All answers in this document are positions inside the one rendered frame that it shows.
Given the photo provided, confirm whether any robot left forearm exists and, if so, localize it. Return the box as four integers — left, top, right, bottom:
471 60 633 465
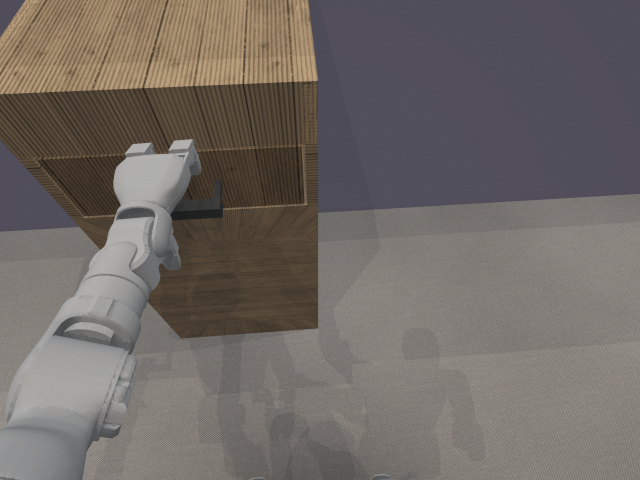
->
6 201 172 423

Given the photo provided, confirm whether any robot left upper arm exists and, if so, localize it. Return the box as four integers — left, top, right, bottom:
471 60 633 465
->
0 335 138 480

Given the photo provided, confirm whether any drawer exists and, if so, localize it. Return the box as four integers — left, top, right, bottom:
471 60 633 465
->
37 144 304 216

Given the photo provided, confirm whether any cabinet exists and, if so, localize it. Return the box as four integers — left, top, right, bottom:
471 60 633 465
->
0 0 318 339

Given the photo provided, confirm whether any left robot hand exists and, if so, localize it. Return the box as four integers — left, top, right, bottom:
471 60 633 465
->
113 139 201 270

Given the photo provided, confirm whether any handle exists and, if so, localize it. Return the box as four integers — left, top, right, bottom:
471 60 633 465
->
170 180 223 220

